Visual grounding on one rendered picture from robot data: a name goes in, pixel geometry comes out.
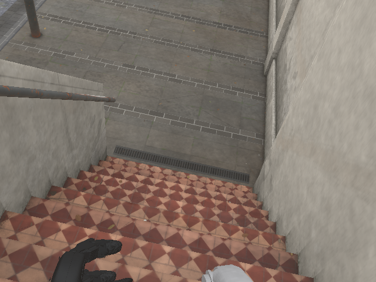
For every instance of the stairs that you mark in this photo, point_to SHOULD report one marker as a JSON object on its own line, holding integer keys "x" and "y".
{"x": 173, "y": 226}

